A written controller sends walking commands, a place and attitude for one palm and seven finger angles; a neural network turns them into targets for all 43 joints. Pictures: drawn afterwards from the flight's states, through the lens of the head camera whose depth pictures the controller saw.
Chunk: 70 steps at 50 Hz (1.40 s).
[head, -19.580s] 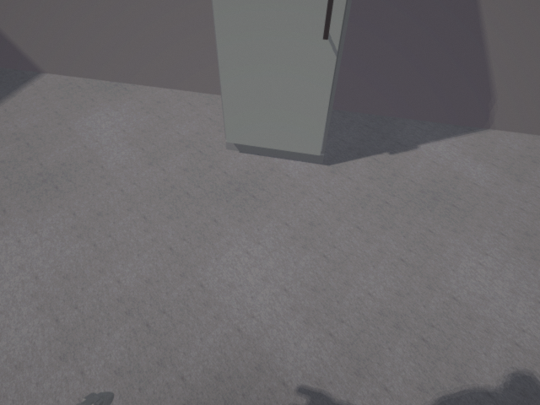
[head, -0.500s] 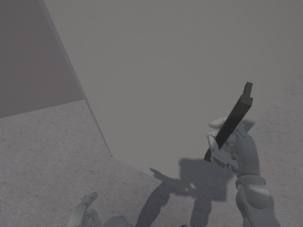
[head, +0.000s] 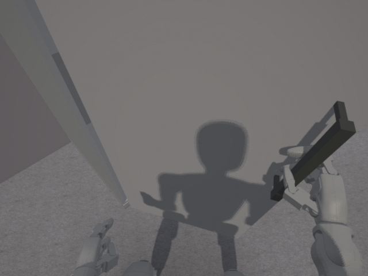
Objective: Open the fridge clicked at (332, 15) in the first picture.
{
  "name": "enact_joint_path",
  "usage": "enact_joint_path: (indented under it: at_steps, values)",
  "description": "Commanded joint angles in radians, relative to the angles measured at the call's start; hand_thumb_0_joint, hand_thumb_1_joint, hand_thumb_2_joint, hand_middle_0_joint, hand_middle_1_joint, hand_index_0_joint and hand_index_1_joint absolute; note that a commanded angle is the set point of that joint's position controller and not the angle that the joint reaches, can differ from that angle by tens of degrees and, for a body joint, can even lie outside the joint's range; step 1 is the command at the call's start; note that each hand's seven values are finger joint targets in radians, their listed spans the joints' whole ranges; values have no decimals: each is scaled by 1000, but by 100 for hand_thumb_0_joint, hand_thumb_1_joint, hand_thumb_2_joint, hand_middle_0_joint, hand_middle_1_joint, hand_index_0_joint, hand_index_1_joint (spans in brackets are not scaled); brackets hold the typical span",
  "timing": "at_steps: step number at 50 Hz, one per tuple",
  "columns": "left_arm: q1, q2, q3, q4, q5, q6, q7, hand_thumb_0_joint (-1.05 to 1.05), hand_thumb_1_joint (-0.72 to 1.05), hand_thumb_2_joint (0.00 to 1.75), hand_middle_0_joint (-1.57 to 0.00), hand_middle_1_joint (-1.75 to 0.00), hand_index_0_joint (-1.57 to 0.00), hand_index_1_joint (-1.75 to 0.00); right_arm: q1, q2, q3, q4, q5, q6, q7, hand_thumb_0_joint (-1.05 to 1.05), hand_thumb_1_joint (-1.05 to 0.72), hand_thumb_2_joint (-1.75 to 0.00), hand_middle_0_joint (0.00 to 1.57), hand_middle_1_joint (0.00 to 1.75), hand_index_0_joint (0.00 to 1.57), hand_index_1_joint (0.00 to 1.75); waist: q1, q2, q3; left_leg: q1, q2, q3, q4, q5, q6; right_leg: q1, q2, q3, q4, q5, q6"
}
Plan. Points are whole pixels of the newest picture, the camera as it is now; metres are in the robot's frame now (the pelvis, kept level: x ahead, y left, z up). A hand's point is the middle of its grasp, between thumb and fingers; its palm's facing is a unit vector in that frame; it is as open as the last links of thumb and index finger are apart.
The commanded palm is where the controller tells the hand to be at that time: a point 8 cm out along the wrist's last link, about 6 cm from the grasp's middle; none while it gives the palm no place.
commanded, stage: walk backward, drawing the door open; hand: right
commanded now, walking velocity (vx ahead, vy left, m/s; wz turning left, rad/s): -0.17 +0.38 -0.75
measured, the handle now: (301, 161) +0.32 -0.19 +0.11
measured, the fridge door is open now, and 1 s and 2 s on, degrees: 59 83 77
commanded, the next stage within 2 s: stop walking and hold the door back in 0.38 s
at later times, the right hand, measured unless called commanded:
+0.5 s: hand out of the picture +0.13 -0.07 +0.09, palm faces +0.61 +0.72 -0.32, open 6.3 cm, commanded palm +0.09 -0.11 +0.09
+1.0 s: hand out of the picture +0.13 -0.06 +0.10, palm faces +0.80 +0.50 -0.32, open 5.9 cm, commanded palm +0.08 -0.12 +0.09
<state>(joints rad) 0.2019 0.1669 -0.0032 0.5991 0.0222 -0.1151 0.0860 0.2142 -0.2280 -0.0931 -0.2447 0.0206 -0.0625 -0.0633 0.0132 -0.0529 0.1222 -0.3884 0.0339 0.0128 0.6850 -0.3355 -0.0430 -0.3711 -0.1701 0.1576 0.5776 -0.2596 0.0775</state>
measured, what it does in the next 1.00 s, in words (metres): steps to the left, turning right: left foot, then right foot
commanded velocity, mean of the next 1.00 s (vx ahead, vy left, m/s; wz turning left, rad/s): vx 0.01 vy -0.02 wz -0.34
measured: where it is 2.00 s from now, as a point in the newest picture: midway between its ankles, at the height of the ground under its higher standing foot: outside the picture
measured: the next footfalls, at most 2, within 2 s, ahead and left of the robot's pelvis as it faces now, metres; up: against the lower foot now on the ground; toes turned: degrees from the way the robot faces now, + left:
left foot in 0.02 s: +0.09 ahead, +0.16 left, +0.00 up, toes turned +1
right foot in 0.26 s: -0.03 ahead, +0.00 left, +0.00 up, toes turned -22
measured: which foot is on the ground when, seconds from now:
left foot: up 0.00-0.00, down 0.02-0.26, up 0.28-0.52, down 0.54-1.00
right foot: down 0.00-0.02, up 0.04-0.24, down 0.26-0.54, up 0.56-1.00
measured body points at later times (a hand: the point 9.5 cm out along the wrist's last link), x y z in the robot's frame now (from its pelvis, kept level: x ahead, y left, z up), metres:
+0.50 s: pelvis -0.01 +0.23 +0.01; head +0.03 +0.22 +0.46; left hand +0.22 +0.37 -0.09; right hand +0.09 -0.10 +0.11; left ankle +0.08 +0.36 -0.70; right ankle -0.07 +0.02 -0.72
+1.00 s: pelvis -0.04 +0.39 +0.03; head +0.01 +0.40 +0.47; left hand +0.24 +0.57 -0.08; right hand +0.08 -0.08 +0.12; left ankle +0.08 +0.38 -0.72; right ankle -0.14 +0.29 -0.65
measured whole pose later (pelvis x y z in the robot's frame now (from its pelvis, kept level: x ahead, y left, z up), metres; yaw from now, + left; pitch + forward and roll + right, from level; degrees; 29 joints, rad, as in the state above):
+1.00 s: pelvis -0.04 +0.39 +0.03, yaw -33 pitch +0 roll -5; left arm 0.19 0.36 0.04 0.72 -0.02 -0.08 0.05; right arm -0.52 -0.45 -0.36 1.00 -0.02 -0.25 -0.06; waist 0.02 0.02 0.07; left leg -0.34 0.07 0.16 0.36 -0.05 0.07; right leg -0.37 0.04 -0.05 0.91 -0.44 0.01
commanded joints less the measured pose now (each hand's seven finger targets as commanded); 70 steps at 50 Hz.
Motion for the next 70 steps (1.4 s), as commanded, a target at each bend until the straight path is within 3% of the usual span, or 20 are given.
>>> enact_joint_path:
  at_steps: [1,3,4,11,13,14,19,23,25,27,29,31,34,55,57,58,59,61,68,70]
  values:
    - [-98,63,43,-108,-20,-50,12,0,90,90,-20,-30,-20,-30,-154,-209,-148,-326,-30,-90,-34,0,-90,-90,45,140,45,140,-11,223,-269,102,225,-172,-448,-65,137,-112,214,-259,486,-324,-21]
    - [-125,78,65,-93,-11,-61,26,0,90,90,-20,-30,-20,-30,-135,-212,-144,-284,-31,-85,-22,0,-90,-90,45,140,45,140,-32,343,-277,82,337,-290,-422,-20,264,-165,160,-180,881,-374,-39]
    - [-141,61,51,-95,-3,-56,24,0,90,90,-20,-30,-20,-30,-143,-176,-126,-278,-34,-100,-13,0,-90,-90,45,140,45,140,-26,262,-236,154,288,-126,-340,158,268,-196,123,-202,832,-336,-30]
    - [-14,96,42,-113,0,-65,55,0,90,90,-20,-30,-20,-30,-87,-118,-88,-297,-3,-104,-23,0,-90,-90,45,140,45,140,38,101,-285,66,184,103,-56,286,162,224,90,-262,-84,-106,-73]
    - [-29,159,58,-151,23,-75,47,0,90,90,-20,-30,-20,-30,-74,-121,-90,-360,-15,-134,-20,0,-90,-90,45,140,45,140,11,-268,-257,-392,12,39,395,-220,-12,512,-421,500,-331,515,-269]
    - [-57,181,60,-146,33,-67,38,0,90,90,-20,-30,-20,-30,-44,-153,-126,-352,-53,-165,-20,0,-90,-90,45,140,45,140,-15,-143,-257,-376,21,-79,494,-164,-30,463,-465,510,-334,549,-327]
    - [-63,155,74,-87,17,-57,12,0,90,90,-20,-30,-20,-30,-36,-130,-139,-311,-48,-118,-3,0,-90,-90,45,140,45,140,-16,-224,-192,-109,7,-34,281,21,-18,201,-157,41,-244,295,-177]
    - [-77,155,63,-103,-14,-73,9,0,90,90,-20,-30,-20,-30,-12,-157,-189,-235,-18,-113,-27,0,-90,-90,45,140,45,140,-12,-292,-189,227,-71,87,-78,-16,-26,-16,-61,-21,-262,-129,-141]
    - [-55,141,59,-85,-29,-69,6,0,90,90,-20,-30,-20,-30,-94,-197,-213,-126,-23,-113,-46,0,-90,-90,45,140,45,140,-14,-140,-215,277,-35,81,-316,55,-23,-11,65,-131,-27,-199,-94]
    - [-80,100,53,-81,-24,-67,15,0,90,90,-20,-30,-20,-30,-306,-385,-338,-47,-22,-102,-85,0,-90,-90,45,140,45,140,-25,278,-253,225,330,-327,-405,286,130,-183,199,-172,544,-357,-34]
    - [-79,137,64,-53,-18,-65,31,0,90,90,-20,-30,-20,-30,-368,-358,-294,117,-10,-93,-91,0,-90,-90,45,140,45,140,-29,310,-292,204,385,-451,-376,185,171,-210,179,-31,796,-285,-43]
    - [-105,155,36,-3,-22,-35,40,0,90,90,-20,-30,-20,-30,-513,-453,-366,300,2,-124,-99,0,-90,-90,45,140,45,140,-21,139,-258,236,323,-269,-304,320,146,-221,156,-71,741,-155,-30]
    - [-118,193,43,-3,-34,-3,42,0,90,90,-20,-30,-20,-30,-590,-475,-373,496,17,-159,-89,0,-90,-90,45,140,45,140,-30,246,-261,303,287,-169,-327,335,78,-190,184,-118,592,-118,-31]
    - [121,316,86,68,-57,-5,-33,0,90,90,-20,-30,-20,-30,-1268,-814,-454,1231,-49,-307,-46,0,-90,-90,45,140,45,140,12,184,-412,341,218,-133,-573,-197,0,181,235,-307,-16,-279,-133]
    - [187,336,83,83,-53,11,-30,0,90,90,-20,-30,-20,-30,-1285,-807,-447,1259,-44,-310,-28,0,-90,-90,45,140,45,140,72,-3,-364,107,92,-18,-362,-163,-56,411,187,-220,-244,-275,-193]
    - [168,368,78,55,-35,20,-19,0,90,90,-20,-30,-20,-30,-1361,-799,-436,1229,-31,-308,-14,0,-90,-90,45,140,45,140,91,-293,-287,10,-56,97,82,-91,-99,330,-27,103,-458,-418,-301]
    - [46,356,64,3,-18,8,-15,0,90,90,-20,-30,-20,-30,-1438,-849,-492,1225,-5,-257,-34,0,-90,-90,45,140,45,140,31,-401,-224,-62,-53,-98,606,-209,20,74,-268,440,-483,-354,-414]
    - [18,327,91,44,-45,27,-6,0,90,90,-20,-30,-20,-30,-1326,-967,-577,1188,-38,-231,-25,0,-90,-90,45,140,45,140,-46,-101,-312,-146,-38,-83,652,-84,31,151,-118,189,-403,-292,-341]
    - [112,357,67,101,-56,2,17,0,90,90,-20,-30,-20,-30,-1231,-813,-447,1275,-35,-208,20,0,-90,-90,45,140,45,140,-12,-142,-321,302,-42,88,-267,109,31,181,8,-118,43,506,-168]
    - [126,327,80,92,-68,17,8,0,90,90,-20,-30,-20,-30,-1208,-912,-522,1300,-55,-210,12,0,-90,-90,45,140,45,140,-4,162,-405,702,277,-357,-265,657,200,-264,134,-200,431,-20,-81]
